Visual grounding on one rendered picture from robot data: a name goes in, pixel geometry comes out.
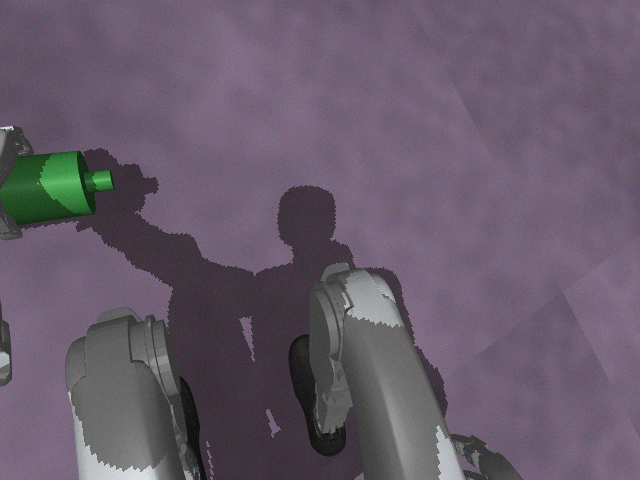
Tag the bottle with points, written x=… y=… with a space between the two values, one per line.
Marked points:
x=52 y=186

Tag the left robot foot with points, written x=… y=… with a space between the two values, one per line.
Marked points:
x=193 y=429

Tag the left robot hand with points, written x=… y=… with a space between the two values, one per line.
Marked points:
x=12 y=144

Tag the right robot hand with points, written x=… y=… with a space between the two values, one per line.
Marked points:
x=493 y=466

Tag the right robot foot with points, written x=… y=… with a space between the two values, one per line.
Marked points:
x=304 y=387

